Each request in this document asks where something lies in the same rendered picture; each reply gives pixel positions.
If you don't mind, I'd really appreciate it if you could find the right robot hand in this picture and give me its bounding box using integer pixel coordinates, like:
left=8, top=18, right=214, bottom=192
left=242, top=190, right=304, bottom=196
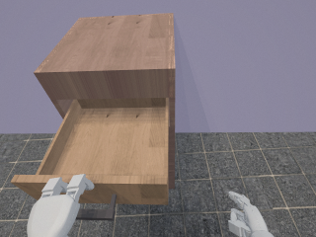
left=228, top=191, right=269, bottom=237

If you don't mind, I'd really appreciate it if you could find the handle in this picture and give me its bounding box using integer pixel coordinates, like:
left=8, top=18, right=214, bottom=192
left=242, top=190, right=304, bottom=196
left=76, top=194, right=117, bottom=221

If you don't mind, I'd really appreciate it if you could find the cabinet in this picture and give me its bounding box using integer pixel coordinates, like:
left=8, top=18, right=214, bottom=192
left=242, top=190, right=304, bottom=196
left=34, top=13, right=176, bottom=189

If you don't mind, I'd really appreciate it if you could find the left robot hand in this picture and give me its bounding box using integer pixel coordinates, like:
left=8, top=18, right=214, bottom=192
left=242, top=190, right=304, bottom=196
left=27, top=174, right=95, bottom=237

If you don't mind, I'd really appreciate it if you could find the drawer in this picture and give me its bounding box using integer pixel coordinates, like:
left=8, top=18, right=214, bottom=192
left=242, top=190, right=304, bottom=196
left=11, top=98, right=169, bottom=205

